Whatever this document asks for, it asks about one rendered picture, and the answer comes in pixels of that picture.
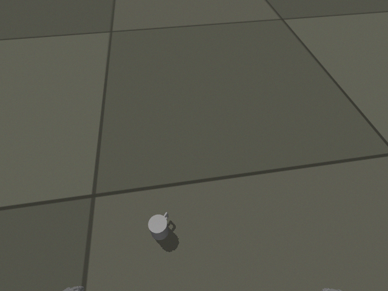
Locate mug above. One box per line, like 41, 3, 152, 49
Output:
148, 212, 169, 240

